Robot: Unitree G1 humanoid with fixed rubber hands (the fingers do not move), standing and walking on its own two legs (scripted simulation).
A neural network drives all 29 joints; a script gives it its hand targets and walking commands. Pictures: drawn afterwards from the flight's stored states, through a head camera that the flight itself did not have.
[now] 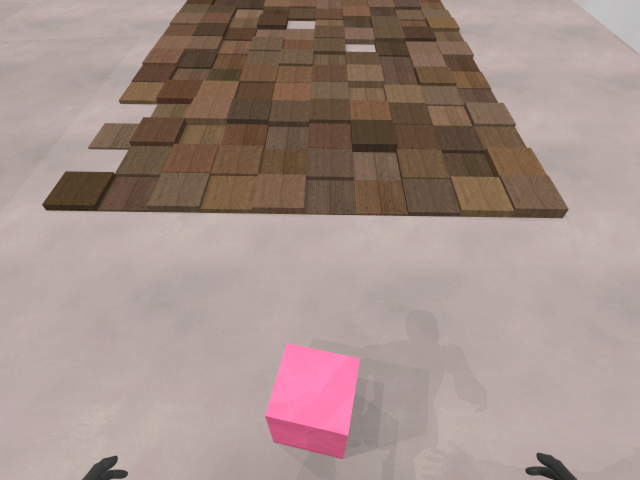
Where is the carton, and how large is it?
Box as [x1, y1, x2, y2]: [265, 343, 359, 458]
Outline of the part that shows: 287,343 265,414 273,441 342,458 348,432 359,358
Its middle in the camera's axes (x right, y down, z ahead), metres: -0.02 +0.46 +1.10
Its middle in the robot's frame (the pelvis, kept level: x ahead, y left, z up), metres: +0.43 +0.02 -0.66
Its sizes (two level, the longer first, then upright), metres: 0.210 0.200 0.250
